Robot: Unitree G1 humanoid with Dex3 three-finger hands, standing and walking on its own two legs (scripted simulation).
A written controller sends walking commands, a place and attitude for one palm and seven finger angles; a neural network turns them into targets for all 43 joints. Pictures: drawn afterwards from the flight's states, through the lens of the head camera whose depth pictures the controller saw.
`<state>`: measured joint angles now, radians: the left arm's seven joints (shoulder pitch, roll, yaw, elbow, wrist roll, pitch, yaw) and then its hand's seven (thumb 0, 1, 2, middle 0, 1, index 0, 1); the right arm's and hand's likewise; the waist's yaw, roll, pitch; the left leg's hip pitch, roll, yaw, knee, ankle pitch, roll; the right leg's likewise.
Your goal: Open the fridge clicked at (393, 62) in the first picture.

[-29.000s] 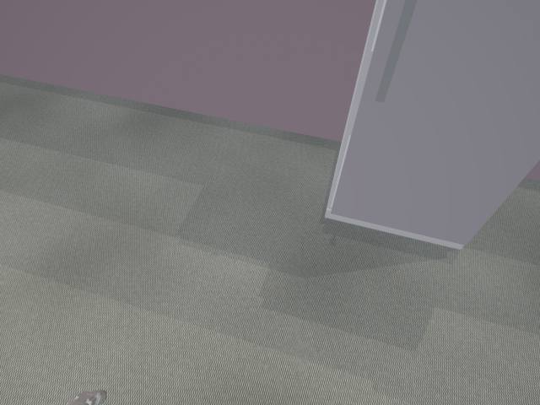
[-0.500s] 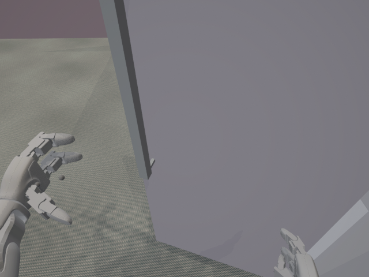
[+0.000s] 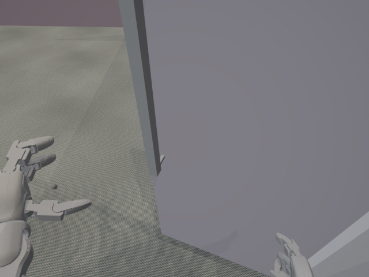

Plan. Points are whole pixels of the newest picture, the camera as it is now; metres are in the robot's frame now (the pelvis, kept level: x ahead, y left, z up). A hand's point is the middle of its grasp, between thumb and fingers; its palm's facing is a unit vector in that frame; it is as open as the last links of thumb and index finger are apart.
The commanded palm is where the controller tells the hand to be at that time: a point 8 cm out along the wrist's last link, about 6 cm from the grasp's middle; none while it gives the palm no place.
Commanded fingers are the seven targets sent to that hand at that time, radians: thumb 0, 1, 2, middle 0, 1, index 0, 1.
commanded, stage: draw the hand back to the body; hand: left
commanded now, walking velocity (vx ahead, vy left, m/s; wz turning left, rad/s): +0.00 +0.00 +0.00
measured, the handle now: (150, 101) +0.42 +0.14 +0.18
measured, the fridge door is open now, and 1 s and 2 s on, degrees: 70 70 70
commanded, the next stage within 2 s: step back with the hand held close in 0.82 s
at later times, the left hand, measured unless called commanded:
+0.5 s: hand (39, 183) +0.20 +0.28 +0.16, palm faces +0.49 -0.79 -0.38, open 8.3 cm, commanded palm +0.16 +0.31 +0.18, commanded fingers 0.00 0.90 0.90 -0.20 -0.30 -0.20 -0.30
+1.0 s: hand (44, 183) +0.20 +0.27 +0.16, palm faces +0.49 -0.79 -0.37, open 7.5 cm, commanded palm +0.15 +0.30 +0.18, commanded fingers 0.00 0.90 0.90 -0.20 -0.30 -0.20 -0.30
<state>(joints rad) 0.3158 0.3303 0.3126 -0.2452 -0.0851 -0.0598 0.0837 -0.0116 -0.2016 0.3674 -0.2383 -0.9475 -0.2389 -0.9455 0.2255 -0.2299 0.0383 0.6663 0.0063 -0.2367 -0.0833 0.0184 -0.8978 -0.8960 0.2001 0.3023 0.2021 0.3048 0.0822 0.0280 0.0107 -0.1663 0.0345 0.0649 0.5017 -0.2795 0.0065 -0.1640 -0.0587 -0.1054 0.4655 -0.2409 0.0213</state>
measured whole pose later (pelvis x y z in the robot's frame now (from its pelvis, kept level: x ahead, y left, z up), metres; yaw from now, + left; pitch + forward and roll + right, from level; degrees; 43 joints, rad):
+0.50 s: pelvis +0.02 +0.01 +0.00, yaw +0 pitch -4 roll -1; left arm 0.44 0.36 0.36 -0.39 -0.06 -0.06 0.11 0.01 0.68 0.80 -0.21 -0.43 -0.21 -0.42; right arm 0.21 -0.22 0.01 0.64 0.00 -0.16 -0.08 0.02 -0.90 -0.90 0.20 0.30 0.20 0.30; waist 0.09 0.04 0.00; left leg -0.11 0.03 0.07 0.47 -0.29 0.01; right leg -0.11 -0.06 -0.10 0.43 -0.25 0.03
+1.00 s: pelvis +0.01 +0.00 +0.00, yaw +0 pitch -4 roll -1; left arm 0.42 0.34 0.36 -0.38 -0.06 -0.09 0.11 0.01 0.89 0.90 -0.21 -0.31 -0.21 -0.30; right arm 0.22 -0.22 0.02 0.64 0.00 -0.16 -0.08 0.02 -0.90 -0.90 0.20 0.30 0.20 0.30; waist 0.08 0.04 0.01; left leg -0.13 0.04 0.07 0.47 -0.28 0.00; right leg -0.12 -0.05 -0.10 0.43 -0.24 0.02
